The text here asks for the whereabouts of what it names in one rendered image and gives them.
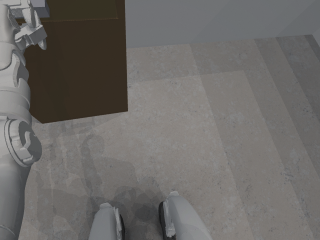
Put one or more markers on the handle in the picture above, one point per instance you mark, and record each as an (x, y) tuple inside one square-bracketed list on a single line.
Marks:
[(41, 7)]

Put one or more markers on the cabinet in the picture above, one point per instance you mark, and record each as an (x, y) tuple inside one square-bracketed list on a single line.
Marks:
[(83, 71)]

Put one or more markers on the robot left forearm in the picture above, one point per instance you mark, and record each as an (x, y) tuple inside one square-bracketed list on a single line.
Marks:
[(15, 93)]

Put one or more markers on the drawer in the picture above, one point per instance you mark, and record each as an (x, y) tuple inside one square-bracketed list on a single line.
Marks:
[(79, 9)]

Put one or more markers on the robot left upper arm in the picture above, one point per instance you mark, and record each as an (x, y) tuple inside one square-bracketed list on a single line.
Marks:
[(19, 149)]

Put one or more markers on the left robot thigh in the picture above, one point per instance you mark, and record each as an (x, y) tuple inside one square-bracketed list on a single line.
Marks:
[(106, 224)]

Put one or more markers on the robot left hand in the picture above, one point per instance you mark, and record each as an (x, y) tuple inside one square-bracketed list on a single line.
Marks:
[(30, 33)]

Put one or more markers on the right robot foot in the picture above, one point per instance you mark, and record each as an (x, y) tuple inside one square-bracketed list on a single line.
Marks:
[(163, 224)]

